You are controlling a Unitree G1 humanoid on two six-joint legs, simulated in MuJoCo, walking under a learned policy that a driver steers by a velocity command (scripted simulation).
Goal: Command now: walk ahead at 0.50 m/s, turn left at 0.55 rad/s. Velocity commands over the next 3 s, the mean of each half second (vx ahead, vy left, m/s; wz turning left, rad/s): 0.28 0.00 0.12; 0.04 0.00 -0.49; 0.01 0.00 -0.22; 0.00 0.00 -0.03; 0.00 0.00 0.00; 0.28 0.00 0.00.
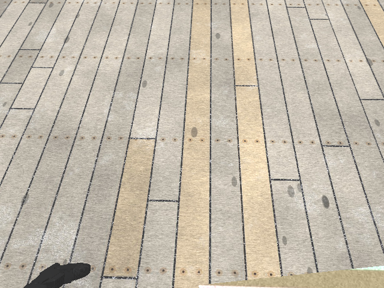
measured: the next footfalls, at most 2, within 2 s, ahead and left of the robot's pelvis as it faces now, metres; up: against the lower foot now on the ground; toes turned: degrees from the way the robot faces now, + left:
left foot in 0.36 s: +0.30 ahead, +0.16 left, +0.00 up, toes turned +4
right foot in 0.76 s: +0.23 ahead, -0.10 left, +0.00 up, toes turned -13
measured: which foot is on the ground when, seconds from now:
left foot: up 0.00-0.34, down 0.36-0.76, up 0.78-1.00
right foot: down 0.00-0.36, up 0.38-0.74, down 0.76-1.00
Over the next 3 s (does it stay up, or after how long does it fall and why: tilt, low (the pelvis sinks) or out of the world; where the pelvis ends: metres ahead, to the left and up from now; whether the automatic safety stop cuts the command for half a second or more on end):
stays up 0.32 -0.06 0.02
